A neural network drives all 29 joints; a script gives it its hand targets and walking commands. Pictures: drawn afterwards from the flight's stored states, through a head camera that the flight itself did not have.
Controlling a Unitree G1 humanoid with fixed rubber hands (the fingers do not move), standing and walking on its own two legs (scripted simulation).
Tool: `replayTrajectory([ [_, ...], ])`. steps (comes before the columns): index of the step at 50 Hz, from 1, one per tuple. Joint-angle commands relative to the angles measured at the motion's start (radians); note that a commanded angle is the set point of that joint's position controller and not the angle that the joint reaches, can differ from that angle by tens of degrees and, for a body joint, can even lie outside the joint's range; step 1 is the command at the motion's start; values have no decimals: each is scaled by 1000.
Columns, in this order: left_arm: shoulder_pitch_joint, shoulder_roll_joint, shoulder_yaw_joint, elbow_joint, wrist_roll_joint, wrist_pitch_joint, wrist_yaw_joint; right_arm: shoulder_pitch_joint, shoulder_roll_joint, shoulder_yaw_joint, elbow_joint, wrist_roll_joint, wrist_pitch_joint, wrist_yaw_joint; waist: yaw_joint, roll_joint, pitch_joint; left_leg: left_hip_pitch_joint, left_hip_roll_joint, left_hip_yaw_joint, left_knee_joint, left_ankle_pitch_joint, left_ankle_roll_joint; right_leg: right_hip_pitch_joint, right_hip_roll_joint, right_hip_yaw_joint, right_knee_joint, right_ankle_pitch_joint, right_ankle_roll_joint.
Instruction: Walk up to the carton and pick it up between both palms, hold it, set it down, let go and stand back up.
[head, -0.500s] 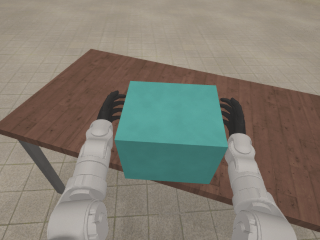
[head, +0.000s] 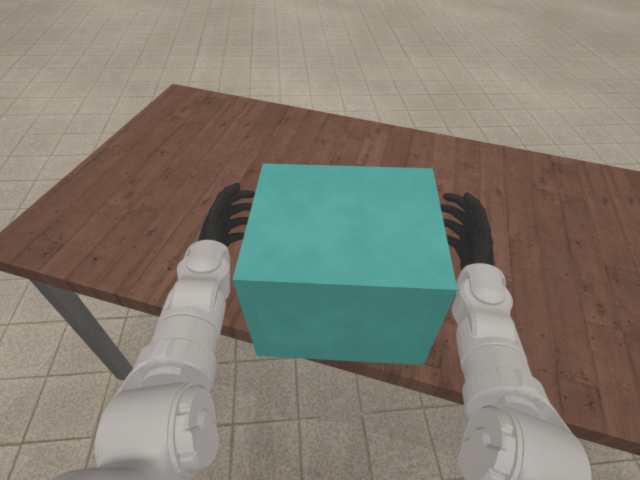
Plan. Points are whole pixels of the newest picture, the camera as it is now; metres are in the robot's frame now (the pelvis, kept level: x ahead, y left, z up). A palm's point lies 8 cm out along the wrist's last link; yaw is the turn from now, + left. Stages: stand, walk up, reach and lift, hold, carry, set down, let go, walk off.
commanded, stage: set down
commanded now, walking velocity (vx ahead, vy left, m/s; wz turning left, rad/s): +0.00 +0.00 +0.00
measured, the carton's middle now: (342, 264) +0.42 -0.02 +0.03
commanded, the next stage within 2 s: none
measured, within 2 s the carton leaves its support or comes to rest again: rests again in 1.24 s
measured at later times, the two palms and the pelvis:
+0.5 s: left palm (227, 237) +0.43 +0.14 +0.07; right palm (472, 256) +0.40 -0.20 +0.08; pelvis +0.01 +0.00 +0.00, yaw -1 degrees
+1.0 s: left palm (238, 243) +0.45 +0.13 +0.04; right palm (469, 262) +0.41 -0.20 +0.05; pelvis +0.01 +0.00 -0.01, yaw -2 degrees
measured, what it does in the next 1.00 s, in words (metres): stands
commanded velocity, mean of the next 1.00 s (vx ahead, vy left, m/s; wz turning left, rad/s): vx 0.00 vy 0.00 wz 0.00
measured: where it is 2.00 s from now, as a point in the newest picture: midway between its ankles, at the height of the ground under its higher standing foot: outside the picture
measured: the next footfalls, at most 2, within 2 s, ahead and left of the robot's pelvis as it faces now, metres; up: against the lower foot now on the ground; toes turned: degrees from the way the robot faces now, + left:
none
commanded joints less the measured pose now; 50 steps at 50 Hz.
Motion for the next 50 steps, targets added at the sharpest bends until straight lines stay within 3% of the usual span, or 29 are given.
replayTrajectory([
  [1, -654, -434, -229, -132, -21, -98, -98, -626, 415, 285, -98, -45, -69, 132, -3, 10, -556, 95, -21, 50, 17, 361, -46, 268, 9, -30, 91, 501, 55],
  [18, -725, -422, -186, -24, -16, -158, -87, -652, 424, 209, -28, -110, -78, 155, -7, 23, -627, 99, -7, 50, 48, 406, -50, 170, 9, -30, 107, 503, 52],
  [50, -826, -393, -134, 204, -15, -322, -77, -679, 459, 143, 116, -198, -128, 166, -14, 26, -783, -22, 8, 50, 104, 463, -33, 65, -11, -16, 170, 623, 51],
])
